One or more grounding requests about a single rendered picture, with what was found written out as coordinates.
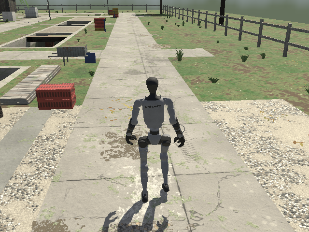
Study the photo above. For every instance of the robot right hand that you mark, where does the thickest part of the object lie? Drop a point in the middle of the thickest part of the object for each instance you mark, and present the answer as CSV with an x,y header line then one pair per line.
x,y
182,140

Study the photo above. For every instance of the robot left hand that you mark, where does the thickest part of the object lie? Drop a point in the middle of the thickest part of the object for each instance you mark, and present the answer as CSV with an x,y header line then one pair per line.
x,y
128,138

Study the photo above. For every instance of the right robot upper arm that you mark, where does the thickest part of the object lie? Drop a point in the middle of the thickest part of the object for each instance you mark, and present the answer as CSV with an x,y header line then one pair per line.
x,y
171,110

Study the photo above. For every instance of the right robot foot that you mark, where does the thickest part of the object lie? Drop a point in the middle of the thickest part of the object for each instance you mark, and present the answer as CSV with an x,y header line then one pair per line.
x,y
165,188

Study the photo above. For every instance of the robot right forearm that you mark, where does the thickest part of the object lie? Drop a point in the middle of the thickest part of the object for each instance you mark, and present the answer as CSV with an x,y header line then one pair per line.
x,y
177,129

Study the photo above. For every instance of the left robot upper arm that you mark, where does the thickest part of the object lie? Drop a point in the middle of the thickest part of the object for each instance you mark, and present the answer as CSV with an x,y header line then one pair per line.
x,y
135,111

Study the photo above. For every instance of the robot left thigh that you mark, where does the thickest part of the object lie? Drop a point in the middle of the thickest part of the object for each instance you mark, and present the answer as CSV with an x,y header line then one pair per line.
x,y
143,149

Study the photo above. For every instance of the robot left forearm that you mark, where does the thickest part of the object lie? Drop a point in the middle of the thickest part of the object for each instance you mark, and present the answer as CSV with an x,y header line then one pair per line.
x,y
130,128

